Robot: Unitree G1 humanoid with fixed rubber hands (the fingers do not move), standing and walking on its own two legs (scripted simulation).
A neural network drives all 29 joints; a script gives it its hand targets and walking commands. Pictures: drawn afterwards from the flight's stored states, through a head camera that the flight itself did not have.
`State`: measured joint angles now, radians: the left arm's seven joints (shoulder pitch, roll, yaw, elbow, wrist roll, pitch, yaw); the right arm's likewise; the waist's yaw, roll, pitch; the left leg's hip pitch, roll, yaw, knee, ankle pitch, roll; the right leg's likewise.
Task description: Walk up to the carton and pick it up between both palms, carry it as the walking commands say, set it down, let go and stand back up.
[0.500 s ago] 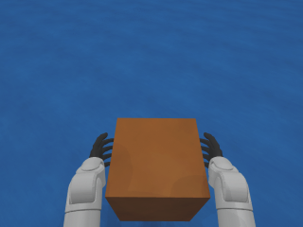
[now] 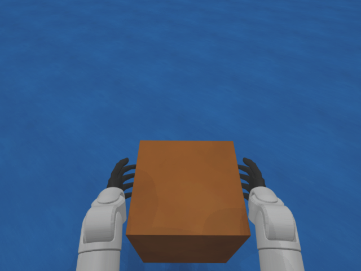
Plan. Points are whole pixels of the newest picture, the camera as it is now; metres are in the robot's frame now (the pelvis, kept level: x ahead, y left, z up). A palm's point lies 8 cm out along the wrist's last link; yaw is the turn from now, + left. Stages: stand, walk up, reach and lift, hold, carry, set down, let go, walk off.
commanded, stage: carry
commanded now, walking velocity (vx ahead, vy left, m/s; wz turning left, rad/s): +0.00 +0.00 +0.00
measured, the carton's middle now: (185, 205) +0.28 +0.00 -0.02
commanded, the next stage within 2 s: none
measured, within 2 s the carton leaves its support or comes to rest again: neither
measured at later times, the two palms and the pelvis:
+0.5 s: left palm (131, 194) +0.26 +0.11 +0.08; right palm (280, 195) +0.25 -0.19 +0.08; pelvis -0.01 -0.03 -0.01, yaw -1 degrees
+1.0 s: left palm (119, 194) +0.26 +0.14 +0.07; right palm (264, 193) +0.26 -0.16 +0.07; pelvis -0.02 -0.01 +0.00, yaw +0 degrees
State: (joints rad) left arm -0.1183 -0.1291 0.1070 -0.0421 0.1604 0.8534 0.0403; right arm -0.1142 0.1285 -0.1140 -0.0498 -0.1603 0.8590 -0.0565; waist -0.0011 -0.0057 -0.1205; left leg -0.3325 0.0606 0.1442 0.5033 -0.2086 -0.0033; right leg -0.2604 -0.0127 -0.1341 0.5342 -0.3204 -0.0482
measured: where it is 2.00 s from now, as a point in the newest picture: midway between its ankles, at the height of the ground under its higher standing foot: outside the picture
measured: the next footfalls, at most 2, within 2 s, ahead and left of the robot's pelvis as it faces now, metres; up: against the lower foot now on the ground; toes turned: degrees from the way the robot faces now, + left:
none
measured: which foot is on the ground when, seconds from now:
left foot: down 0.00-1.00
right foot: down 0.00-1.00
